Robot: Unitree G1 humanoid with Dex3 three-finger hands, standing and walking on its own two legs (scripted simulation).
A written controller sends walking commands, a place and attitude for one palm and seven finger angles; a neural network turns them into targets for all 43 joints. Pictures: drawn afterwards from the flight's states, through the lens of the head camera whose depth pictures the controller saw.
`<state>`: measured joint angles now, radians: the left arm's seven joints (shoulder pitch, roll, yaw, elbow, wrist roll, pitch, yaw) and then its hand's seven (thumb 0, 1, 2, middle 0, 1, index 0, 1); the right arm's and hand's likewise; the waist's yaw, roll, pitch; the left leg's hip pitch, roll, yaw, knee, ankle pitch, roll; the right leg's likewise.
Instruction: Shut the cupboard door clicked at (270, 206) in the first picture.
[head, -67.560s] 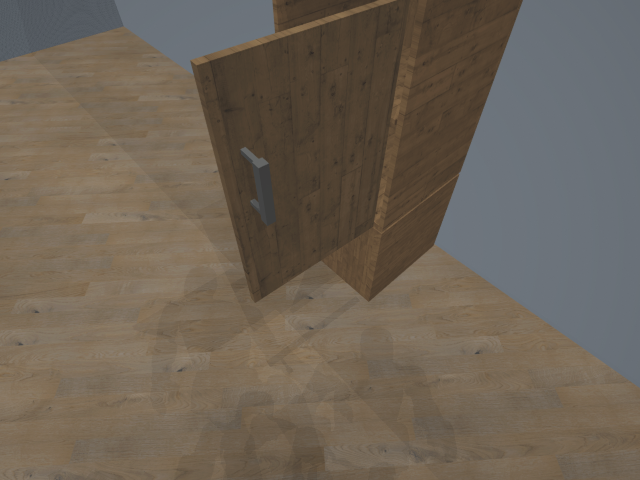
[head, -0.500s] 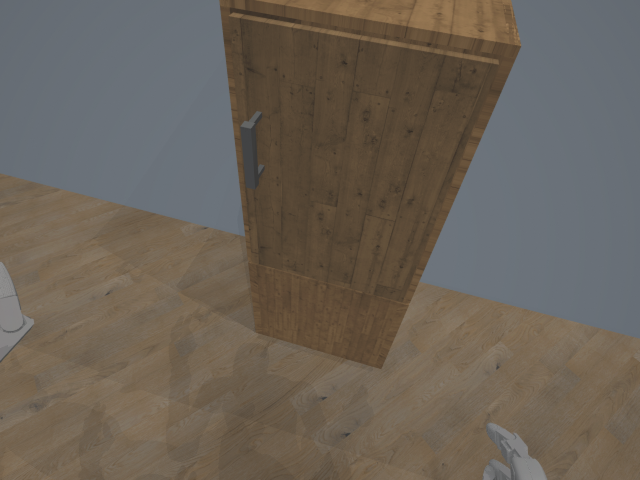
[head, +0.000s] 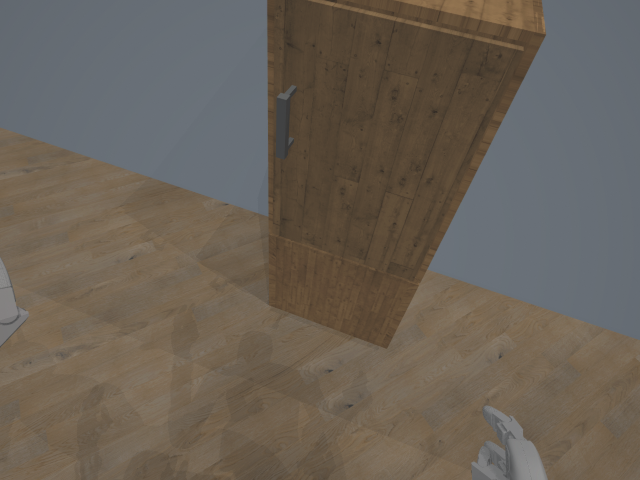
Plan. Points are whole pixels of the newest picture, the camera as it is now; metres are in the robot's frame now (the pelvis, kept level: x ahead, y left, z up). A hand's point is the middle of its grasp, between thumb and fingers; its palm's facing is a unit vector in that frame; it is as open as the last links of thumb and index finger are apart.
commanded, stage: stop stepping back and stand still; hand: left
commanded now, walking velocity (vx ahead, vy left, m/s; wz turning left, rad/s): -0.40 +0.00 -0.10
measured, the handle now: (286, 122) +0.74 +0.11 +0.05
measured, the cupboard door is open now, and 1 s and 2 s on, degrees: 0 0 0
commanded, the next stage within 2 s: let the arm hang, fingers relaxed in 0.80 s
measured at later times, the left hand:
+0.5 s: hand out of the picture +0.15 +0.27 +0.17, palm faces +0.46 -0.82 -0.34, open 7.4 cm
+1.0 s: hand (57, 424) +0.17 +0.28 +0.04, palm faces +0.24 -0.87 -0.43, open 7.4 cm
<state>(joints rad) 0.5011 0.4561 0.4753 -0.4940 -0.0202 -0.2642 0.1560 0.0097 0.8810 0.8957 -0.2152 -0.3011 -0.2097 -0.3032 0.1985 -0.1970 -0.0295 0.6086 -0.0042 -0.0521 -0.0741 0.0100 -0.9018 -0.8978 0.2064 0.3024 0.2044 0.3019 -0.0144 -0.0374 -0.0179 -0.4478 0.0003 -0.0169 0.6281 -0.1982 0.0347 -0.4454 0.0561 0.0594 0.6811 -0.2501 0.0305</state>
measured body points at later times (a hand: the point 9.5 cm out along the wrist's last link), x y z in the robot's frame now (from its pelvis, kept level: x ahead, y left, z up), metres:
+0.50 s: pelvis -0.06 +0.01 +0.00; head -0.12 +0.03 +0.44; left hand +0.12 +0.32 +0.19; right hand +0.03 -0.27 -0.08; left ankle +0.03 +0.09 -0.72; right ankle -0.15 -0.12 -0.72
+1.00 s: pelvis -0.06 +0.02 +0.00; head -0.09 +0.01 +0.45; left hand +0.15 +0.32 +0.07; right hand +0.07 -0.24 -0.10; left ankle +0.03 +0.09 -0.72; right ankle -0.11 -0.08 -0.72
